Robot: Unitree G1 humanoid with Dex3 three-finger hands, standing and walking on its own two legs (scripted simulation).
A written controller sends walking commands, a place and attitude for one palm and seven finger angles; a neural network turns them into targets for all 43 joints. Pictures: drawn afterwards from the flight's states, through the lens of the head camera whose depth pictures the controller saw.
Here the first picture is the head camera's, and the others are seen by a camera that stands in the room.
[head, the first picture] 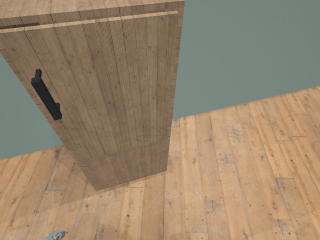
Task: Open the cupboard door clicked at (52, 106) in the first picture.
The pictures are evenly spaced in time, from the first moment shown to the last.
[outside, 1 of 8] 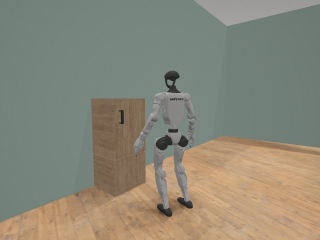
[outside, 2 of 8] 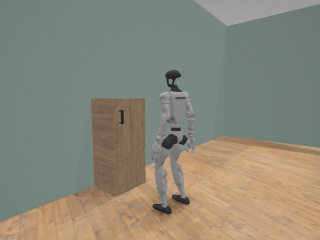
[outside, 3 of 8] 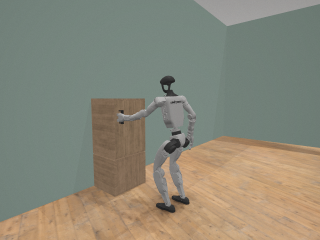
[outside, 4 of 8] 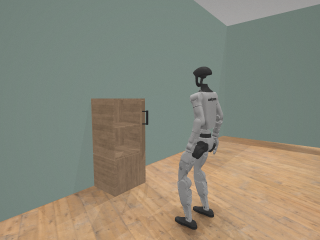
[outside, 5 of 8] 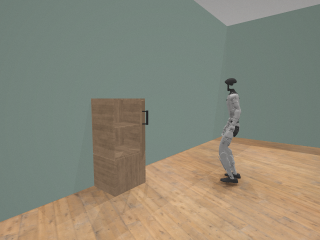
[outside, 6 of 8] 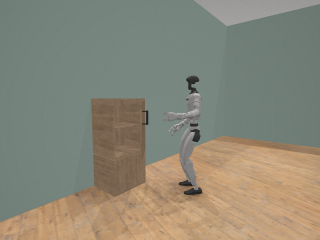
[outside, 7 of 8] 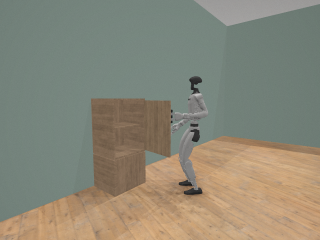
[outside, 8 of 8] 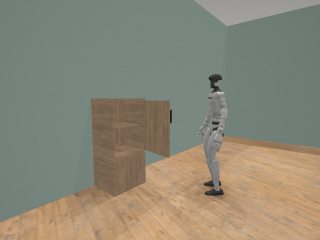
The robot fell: no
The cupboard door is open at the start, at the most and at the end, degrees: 0 84 81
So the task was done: yes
